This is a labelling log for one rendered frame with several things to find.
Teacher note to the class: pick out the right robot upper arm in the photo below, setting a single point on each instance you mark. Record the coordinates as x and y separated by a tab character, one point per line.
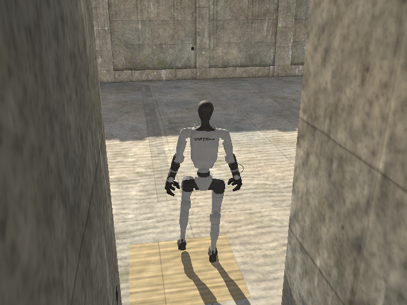
224	135

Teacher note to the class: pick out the left robot thigh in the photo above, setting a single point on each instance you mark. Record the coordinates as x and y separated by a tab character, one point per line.
187	185

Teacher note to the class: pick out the humanoid robot torso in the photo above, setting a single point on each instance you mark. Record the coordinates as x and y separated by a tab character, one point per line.
204	148

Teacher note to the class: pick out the robot left forearm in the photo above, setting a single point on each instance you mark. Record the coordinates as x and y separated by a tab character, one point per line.
173	170

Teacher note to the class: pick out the left robot upper arm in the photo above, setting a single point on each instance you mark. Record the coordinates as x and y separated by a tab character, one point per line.
181	144

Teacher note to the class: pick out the left robot hand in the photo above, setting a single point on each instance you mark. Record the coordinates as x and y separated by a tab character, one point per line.
168	186

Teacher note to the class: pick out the right robot hand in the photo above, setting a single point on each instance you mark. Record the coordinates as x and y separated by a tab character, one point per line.
238	182

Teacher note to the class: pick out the robot right forearm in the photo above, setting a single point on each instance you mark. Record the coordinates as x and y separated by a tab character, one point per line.
234	169

